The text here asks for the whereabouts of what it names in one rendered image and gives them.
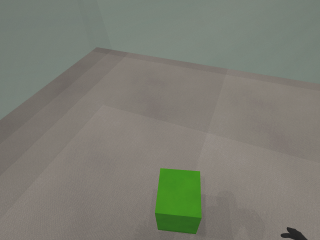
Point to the robot right hand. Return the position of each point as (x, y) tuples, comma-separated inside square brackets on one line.
[(293, 234)]

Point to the carton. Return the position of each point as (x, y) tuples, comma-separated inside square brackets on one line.
[(178, 203)]

